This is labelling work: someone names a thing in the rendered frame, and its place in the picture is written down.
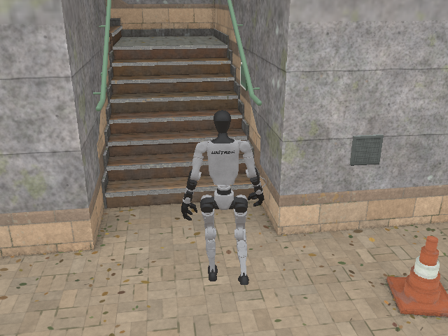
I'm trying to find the right robot upper arm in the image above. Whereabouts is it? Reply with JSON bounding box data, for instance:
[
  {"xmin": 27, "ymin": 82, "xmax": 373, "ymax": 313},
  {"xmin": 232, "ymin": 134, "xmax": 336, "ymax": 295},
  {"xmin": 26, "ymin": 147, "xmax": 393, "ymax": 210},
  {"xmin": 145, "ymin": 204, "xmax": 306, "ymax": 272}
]
[{"xmin": 237, "ymin": 140, "xmax": 257, "ymax": 178}]

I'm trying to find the robot right hand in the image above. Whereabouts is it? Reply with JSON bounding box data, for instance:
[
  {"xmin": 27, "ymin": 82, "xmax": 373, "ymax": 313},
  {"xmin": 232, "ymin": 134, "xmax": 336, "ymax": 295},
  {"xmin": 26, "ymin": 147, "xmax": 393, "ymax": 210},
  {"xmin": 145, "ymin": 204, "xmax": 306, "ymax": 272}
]
[{"xmin": 248, "ymin": 192, "xmax": 264, "ymax": 207}]

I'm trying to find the robot right forearm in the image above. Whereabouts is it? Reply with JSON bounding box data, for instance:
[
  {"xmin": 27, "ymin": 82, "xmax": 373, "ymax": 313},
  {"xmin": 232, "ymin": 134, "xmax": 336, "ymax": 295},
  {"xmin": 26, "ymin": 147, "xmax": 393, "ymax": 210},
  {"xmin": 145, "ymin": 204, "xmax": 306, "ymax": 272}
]
[{"xmin": 250, "ymin": 168, "xmax": 263, "ymax": 195}]

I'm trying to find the right robot thigh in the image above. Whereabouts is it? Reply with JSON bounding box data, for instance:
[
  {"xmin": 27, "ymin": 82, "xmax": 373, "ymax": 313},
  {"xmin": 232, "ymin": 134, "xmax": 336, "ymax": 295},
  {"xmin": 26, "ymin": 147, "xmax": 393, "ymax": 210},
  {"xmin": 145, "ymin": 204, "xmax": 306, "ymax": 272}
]
[{"xmin": 234, "ymin": 195, "xmax": 248, "ymax": 240}]

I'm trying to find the left robot upper arm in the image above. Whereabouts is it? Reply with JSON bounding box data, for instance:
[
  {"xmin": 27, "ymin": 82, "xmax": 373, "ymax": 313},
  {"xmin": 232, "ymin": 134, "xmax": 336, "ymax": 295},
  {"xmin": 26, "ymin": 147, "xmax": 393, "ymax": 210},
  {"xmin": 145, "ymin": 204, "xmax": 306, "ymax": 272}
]
[{"xmin": 190, "ymin": 141, "xmax": 209, "ymax": 181}]

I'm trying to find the right robot shin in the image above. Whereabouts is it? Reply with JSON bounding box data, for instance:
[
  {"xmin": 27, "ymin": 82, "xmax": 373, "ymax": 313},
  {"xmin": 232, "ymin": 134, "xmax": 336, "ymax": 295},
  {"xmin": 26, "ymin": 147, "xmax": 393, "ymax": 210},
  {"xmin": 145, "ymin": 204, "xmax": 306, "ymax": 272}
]
[{"xmin": 237, "ymin": 229, "xmax": 247, "ymax": 276}]

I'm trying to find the robot left hand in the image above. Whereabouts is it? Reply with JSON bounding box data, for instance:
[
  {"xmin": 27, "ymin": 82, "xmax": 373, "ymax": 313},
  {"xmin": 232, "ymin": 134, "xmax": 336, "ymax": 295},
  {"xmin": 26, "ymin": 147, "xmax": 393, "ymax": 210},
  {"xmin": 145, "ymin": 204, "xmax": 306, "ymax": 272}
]
[{"xmin": 181, "ymin": 202, "xmax": 197, "ymax": 221}]

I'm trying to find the robot left forearm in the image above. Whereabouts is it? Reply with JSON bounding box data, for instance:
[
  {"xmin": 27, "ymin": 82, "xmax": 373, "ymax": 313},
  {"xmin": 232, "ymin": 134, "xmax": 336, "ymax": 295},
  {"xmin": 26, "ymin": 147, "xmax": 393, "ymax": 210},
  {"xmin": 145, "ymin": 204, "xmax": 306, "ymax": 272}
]
[{"xmin": 183, "ymin": 170, "xmax": 197, "ymax": 204}]

